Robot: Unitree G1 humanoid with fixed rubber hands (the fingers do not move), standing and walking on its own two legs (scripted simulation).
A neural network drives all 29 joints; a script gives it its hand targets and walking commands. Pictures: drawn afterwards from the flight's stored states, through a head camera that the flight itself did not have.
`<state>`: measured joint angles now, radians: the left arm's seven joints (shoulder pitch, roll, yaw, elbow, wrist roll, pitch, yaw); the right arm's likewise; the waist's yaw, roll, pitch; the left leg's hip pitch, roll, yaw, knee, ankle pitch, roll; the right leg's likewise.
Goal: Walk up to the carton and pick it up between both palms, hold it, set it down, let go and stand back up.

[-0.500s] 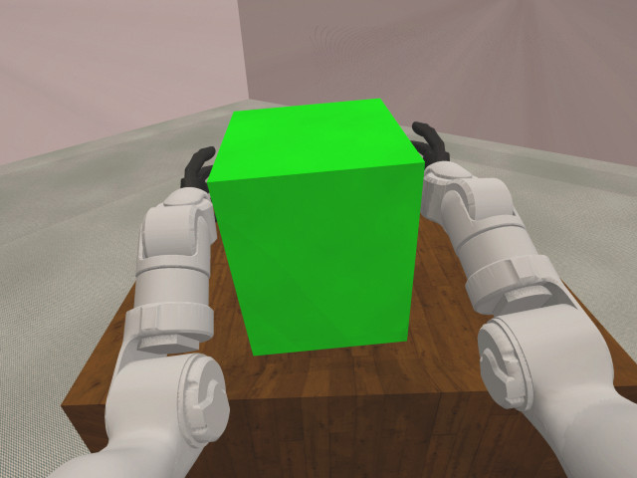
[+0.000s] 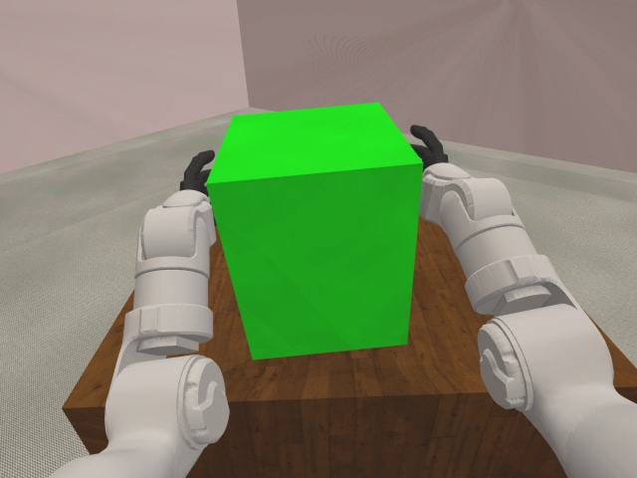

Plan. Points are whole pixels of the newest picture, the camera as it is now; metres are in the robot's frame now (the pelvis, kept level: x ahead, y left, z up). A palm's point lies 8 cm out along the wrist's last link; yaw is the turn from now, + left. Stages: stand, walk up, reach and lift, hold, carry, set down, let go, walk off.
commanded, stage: hold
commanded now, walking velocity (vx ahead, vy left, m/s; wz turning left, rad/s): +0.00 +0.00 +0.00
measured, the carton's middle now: (317, 226) +0.38 -0.01 +0.22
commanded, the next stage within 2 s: set down in 1.60 s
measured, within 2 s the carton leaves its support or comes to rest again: neither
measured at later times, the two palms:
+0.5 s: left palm (196, 207) +0.38 +0.14 +0.26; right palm (426, 181) +0.38 -0.15 +0.28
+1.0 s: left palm (195, 206) +0.36 +0.14 +0.27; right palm (432, 181) +0.36 -0.15 +0.29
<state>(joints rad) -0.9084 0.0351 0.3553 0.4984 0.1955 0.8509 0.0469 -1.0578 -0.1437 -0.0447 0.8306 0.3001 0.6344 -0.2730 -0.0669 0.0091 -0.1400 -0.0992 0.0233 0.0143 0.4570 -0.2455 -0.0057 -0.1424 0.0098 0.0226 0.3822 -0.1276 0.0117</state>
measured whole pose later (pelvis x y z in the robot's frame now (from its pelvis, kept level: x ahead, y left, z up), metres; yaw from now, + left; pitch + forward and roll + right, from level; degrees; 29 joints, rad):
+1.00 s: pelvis +0.00 +0.00 +0.00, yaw +0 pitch -6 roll -1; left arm -0.92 0.04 0.36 0.51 0.20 0.84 0.05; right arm -1.06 -0.14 -0.05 0.83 0.29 0.63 -0.27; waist -0.06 0.01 -0.14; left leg -0.11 0.02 0.01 0.46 -0.24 -0.01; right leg -0.15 0.01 0.02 0.38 -0.12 0.01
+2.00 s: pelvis +0.01 +0.00 +0.00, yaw +0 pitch -6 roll -1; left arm -0.98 0.04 0.36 0.68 0.24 0.66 0.02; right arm -1.09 -0.12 -0.21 0.93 0.10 0.38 -0.15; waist -0.01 0.02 -0.10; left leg -0.09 0.02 0.01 0.46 -0.26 0.00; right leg -0.13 0.01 0.02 0.38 -0.14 0.01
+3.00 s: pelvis +0.02 +0.01 +0.00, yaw +0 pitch -7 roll -1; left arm -0.82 -0.02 0.36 0.60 0.24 0.48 0.07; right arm -0.98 -0.06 -0.29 1.01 0.01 0.12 -0.05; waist -0.02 0.01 0.03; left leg -0.06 0.02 0.01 0.46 -0.28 0.00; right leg -0.10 0.01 0.02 0.36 -0.15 0.02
